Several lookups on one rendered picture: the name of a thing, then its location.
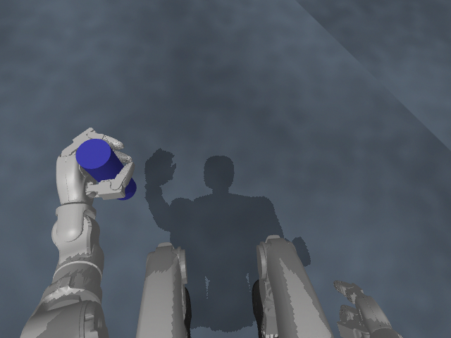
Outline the left robot arm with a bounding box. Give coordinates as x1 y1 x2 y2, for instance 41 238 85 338
20 202 109 338

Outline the left robot hand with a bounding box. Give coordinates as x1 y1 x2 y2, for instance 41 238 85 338
56 127 135 206

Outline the can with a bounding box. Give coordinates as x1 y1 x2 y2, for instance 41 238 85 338
75 139 137 200

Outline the right robot foot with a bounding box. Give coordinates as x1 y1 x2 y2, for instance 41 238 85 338
252 280 278 338

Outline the right robot hand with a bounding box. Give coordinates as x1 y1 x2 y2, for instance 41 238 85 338
333 280 393 338

